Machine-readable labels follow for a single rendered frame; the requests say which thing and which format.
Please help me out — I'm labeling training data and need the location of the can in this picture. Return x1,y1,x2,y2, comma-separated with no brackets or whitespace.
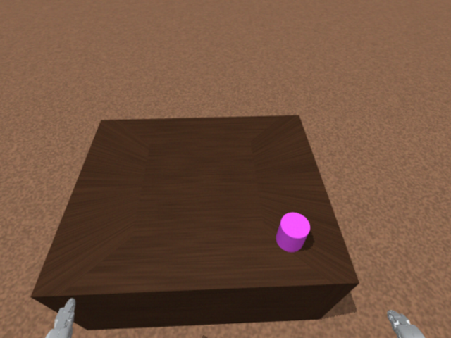
276,213,310,252

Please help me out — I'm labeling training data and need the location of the right robot hand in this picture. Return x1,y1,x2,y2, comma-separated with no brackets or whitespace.
387,310,425,338

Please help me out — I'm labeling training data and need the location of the left robot hand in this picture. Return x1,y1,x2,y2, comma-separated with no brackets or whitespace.
45,298,75,338

